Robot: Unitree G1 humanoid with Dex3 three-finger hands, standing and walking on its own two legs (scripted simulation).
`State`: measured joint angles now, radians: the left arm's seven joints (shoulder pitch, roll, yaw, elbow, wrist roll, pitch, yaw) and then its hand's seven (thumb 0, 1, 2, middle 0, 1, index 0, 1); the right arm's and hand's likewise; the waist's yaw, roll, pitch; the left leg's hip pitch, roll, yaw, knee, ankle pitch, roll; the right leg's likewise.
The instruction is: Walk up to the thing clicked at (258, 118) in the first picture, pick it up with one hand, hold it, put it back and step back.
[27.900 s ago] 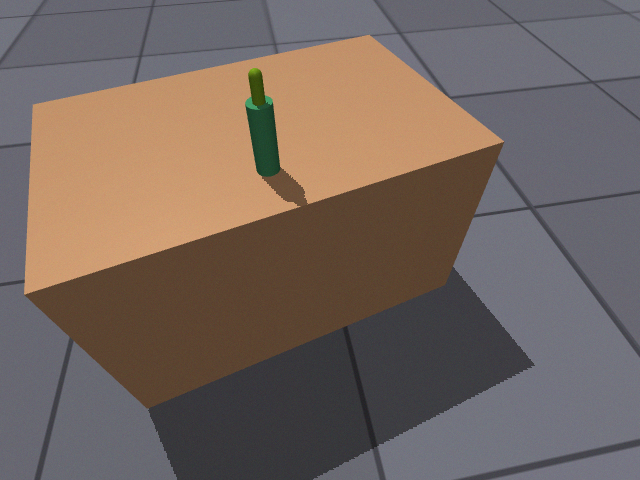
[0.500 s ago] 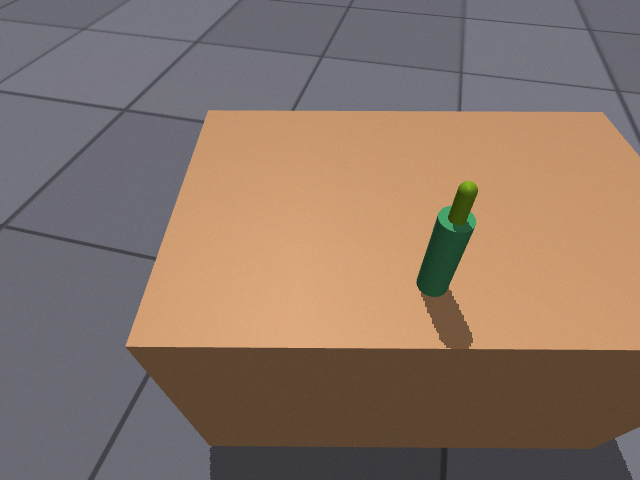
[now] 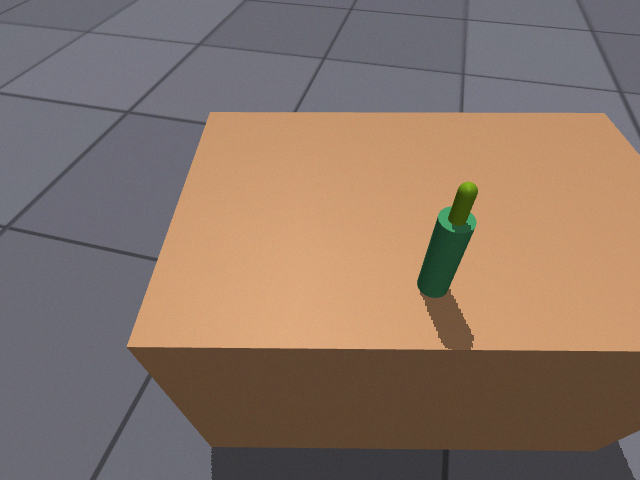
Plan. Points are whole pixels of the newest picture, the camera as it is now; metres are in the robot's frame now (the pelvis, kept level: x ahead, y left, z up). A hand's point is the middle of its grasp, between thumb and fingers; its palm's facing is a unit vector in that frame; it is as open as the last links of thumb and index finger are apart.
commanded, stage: stand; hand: right
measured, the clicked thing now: (448, 242) +0.47 -0.19 -0.01
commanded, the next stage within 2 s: step back in 0.94 s
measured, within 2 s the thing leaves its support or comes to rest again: neither
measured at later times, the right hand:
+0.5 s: hand out of the picture +0.08 -0.25 -0.16, palm faces -0.02 +0.94 -0.34, open 7.4 cm
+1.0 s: hand out of the picture +0.05 -0.26 -0.16, palm faces -0.02 +0.94 -0.35, open 7.4 cm
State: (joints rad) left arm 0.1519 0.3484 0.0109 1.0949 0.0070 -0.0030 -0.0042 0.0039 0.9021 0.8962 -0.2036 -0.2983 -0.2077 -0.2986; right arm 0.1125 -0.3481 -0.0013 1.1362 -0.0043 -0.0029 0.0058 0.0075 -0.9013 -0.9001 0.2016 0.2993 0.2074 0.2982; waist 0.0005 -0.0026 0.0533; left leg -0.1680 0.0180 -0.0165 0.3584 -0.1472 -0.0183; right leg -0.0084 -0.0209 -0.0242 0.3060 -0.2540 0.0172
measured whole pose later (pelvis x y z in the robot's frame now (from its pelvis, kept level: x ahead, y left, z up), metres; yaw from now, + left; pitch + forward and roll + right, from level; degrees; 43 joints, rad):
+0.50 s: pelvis +0.00 +0.00 +0.00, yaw +0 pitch -3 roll +0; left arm 0.16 0.35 0.01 1.10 0.01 0.00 0.00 0.00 0.90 0.90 -0.20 -0.30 -0.21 -0.30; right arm 0.11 -0.35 0.00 1.13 0.00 0.00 0.00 0.01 -0.90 -0.90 0.20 0.30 0.21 0.30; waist 0.00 0.00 0.05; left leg -0.17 0.02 -0.02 0.37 -0.15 -0.02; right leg 0.00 -0.02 -0.03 0.31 -0.26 0.02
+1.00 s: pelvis -0.02 +0.00 +0.00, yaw +1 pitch -3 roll -1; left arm 0.16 0.36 0.03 1.08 0.00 0.01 -0.01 0.00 0.90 0.90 -0.20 -0.30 -0.21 -0.30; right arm 0.12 -0.36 -0.02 1.11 0.00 0.01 0.01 0.01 -0.90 -0.90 0.20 0.30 0.21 0.30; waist 0.00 0.00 0.09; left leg -0.22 0.02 -0.03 0.41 -0.14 -0.01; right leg -0.06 -0.02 -0.04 0.37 -0.26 0.02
